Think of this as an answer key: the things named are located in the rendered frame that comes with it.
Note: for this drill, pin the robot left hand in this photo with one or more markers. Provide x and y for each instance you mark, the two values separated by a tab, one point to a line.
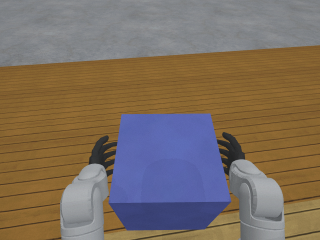
98	156

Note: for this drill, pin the carton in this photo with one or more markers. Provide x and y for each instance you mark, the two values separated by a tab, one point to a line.
168	172

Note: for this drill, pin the robot left forearm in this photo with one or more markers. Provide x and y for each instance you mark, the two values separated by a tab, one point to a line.
81	205

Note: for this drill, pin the robot right hand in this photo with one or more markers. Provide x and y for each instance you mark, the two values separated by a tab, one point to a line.
234	153

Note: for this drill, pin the robot right forearm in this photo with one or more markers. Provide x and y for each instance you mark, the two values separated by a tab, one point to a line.
261	202

